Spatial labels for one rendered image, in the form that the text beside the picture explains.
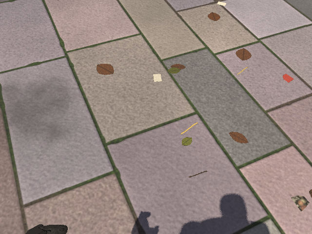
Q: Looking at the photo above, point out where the left robot hand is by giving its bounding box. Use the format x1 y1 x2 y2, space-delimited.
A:
25 224 68 234

